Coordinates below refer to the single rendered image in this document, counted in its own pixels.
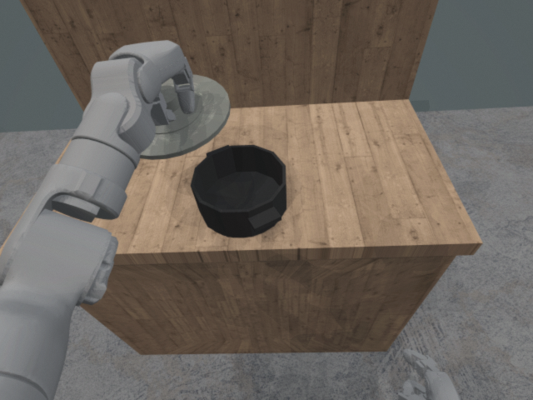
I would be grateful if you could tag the pot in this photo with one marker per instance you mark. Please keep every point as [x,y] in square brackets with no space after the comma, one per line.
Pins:
[240,190]

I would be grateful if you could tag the table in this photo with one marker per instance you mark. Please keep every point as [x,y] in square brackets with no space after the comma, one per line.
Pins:
[372,219]

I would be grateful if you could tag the left robot hand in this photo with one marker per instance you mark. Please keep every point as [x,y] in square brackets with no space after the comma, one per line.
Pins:
[171,63]

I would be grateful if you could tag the left robot forearm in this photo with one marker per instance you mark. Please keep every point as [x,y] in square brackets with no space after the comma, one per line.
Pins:
[91,178]

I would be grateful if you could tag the right robot hand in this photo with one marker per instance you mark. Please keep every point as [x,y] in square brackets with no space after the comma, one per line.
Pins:
[438,384]

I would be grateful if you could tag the robot left upper arm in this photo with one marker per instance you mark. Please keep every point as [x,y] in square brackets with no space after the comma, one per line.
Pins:
[62,263]

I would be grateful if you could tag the lid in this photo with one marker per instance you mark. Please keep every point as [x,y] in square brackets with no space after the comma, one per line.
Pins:
[191,131]

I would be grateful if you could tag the knob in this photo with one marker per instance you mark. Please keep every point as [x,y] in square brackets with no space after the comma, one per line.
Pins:
[170,97]

